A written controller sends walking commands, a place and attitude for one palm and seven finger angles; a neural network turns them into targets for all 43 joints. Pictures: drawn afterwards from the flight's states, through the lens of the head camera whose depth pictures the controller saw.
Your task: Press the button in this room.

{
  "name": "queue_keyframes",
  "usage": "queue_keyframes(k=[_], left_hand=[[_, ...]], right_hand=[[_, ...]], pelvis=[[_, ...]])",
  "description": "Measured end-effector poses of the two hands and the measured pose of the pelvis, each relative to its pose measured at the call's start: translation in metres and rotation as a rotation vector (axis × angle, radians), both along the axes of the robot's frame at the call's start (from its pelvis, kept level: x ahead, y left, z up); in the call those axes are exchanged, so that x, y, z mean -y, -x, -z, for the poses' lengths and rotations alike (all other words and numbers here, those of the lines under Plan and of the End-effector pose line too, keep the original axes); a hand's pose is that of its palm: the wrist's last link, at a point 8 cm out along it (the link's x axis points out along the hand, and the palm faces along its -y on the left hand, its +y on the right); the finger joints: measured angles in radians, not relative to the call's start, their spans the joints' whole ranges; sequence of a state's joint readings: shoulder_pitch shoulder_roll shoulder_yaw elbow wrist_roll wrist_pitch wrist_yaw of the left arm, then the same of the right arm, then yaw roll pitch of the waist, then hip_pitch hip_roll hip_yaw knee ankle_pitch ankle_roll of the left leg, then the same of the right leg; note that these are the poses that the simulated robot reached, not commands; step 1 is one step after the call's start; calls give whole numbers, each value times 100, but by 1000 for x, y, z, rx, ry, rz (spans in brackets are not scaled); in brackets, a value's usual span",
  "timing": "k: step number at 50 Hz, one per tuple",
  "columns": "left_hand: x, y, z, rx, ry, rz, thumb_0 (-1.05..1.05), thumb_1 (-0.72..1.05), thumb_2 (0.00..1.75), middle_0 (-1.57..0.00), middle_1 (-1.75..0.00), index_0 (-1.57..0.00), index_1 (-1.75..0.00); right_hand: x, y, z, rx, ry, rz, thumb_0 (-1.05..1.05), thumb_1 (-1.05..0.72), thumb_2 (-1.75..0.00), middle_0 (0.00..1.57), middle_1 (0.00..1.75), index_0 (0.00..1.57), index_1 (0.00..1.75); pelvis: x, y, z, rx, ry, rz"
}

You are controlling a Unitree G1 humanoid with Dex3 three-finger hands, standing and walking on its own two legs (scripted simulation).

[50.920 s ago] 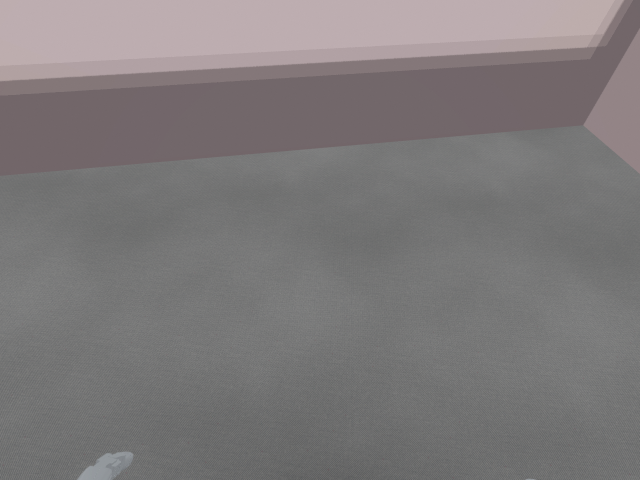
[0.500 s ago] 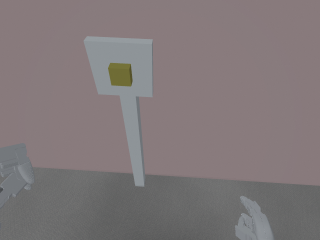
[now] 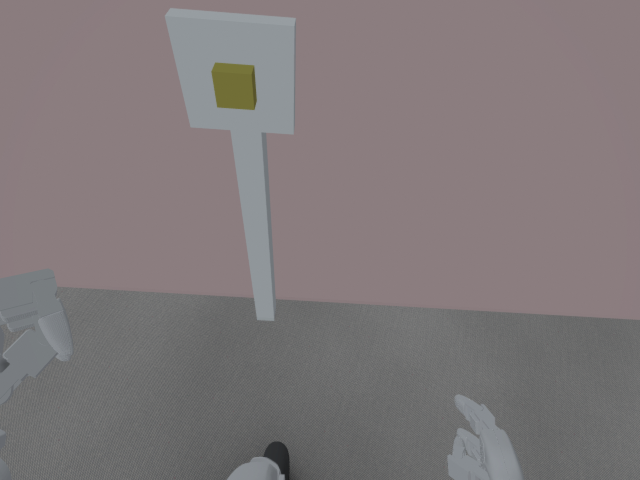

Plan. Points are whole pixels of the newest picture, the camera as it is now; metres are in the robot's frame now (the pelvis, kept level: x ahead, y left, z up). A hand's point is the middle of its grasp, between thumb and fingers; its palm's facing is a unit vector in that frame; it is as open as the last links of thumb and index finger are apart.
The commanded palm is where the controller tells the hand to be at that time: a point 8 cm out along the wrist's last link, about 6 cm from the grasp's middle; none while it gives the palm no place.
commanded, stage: stop stepping back and stand still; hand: left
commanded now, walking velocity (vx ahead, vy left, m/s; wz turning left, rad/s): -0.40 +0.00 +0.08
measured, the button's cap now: (235, 85) +0.66 +0.20 +0.14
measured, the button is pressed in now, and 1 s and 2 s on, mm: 0 0 0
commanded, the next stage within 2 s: let the arm hang, fingers relaxed in 0.84 s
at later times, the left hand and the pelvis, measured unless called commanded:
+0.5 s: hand out of the picture +0.09 +0.25 +0.18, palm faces +0.45 -0.81 -0.38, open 3.1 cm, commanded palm +0.04 +0.29 +0.19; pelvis -0.08 +0.00 +0.01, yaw +2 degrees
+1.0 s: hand out of the picture +0.10 +0.28 +0.11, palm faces +0.35 -0.81 -0.46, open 3.0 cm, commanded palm none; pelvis -0.09 +0.03 +0.00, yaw +4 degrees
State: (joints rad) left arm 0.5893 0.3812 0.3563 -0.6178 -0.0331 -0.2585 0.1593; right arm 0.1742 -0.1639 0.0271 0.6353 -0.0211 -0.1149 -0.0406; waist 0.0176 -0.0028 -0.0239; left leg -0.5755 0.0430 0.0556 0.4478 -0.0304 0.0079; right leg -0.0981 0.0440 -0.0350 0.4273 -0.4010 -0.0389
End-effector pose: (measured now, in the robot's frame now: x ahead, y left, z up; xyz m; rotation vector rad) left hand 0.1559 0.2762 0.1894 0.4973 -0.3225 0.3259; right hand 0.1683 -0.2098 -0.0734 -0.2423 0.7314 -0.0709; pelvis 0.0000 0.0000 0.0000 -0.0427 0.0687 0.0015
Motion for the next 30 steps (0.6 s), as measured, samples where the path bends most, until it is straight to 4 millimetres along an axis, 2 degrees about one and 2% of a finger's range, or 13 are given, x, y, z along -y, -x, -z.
queue_keyframes(k=[3,7,13,17,21,26,30], left_hand=[[10,11,-9,9,-17,54,1,89,90,-131,-150,-130,-150],[4,27,-21,44,-77,60,1,89,90,-131,-150,-131,-150],[-5,48,-7,-37,-23,-16,1,89,90,-131,-150,-130,-150],[3,80,-2,-72,-3,-29,1,89,90,-130,-150,-130,-150],[3,105,-5,-31,20,-34,1,89,90,-131,-150,-130,-150],[-18,112,-1,38,29,-80,1,89,90,-131,-150,-131,-150],[-31,109,-2,32,11,-101,1,89,90,-131,-150,-131,-150]], right_hand=[[8,19,0,-39,17,28,1,-90,-90,20,30,20,30],[21,36,-9,1,44,91,1,-90,-90,20,30,20,30],[32,68,-21,92,23,125,1,-90,-90,20,30,20,30],[38,95,-20,50,27,119,1,-90,-90,20,30,20,30],[44,121,-21,-27,75,111,1,-90,-90,20,30,20,30],[42,133,-15,-30,144,105,1,-90,-90,20,30,20,30],[23,133,-12,1,96,108,1,-90,-90,20,30,20,30]], pelvis=[[2,11,-4,20,-6,9],[1,16,-2,35,-18,16],[3,53,-7,89,-37,19],[7,70,-10,89,-43,3],[5,77,-16,67,-53,6],[-10,85,-7,53,-25,-35],[-16,95,-7,78,-50,-27]])
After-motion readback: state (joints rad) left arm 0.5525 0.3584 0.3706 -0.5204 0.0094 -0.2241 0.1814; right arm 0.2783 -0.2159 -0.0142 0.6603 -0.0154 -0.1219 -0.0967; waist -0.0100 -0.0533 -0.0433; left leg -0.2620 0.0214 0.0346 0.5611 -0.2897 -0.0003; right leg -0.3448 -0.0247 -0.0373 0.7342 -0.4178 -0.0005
